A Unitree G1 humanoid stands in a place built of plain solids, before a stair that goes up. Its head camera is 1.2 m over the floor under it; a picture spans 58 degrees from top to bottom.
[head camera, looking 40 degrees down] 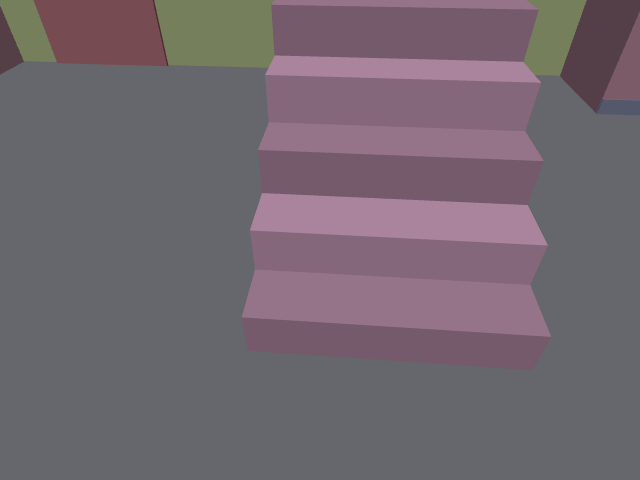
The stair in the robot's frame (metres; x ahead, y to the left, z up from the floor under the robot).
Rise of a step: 0.17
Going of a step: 0.21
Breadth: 0.92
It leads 5 degrees to the right of straight ahead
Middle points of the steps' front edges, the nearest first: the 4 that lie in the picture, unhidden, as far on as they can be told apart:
0.82 -0.22 0.17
1.03 -0.23 0.34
1.24 -0.25 0.51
1.45 -0.27 0.68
